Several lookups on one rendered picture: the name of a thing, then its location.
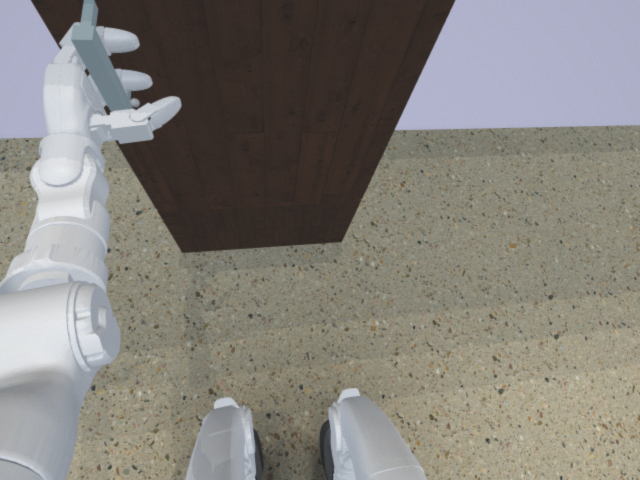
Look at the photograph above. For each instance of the robot left forearm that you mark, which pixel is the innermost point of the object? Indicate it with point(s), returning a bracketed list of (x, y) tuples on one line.
[(68, 239)]

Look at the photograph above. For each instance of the robot left upper arm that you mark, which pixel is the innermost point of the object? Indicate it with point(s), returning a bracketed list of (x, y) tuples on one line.
[(53, 340)]

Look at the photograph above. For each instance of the handle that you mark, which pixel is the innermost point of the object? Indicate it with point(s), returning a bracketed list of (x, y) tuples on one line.
[(92, 52)]

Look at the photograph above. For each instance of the robot right thigh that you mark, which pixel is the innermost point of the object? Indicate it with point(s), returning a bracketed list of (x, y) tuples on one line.
[(377, 449)]

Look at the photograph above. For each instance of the robot thigh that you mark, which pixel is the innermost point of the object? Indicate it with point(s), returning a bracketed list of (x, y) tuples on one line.
[(225, 438), (377, 449)]

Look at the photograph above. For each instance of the cupboard door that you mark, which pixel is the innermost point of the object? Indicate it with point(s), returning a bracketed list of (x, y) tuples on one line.
[(283, 102)]

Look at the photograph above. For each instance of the robot left thigh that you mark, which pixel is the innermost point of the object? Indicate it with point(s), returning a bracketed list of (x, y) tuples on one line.
[(225, 438)]

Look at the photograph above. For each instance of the robot left hand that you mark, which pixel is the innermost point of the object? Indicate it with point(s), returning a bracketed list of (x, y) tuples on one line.
[(70, 97)]

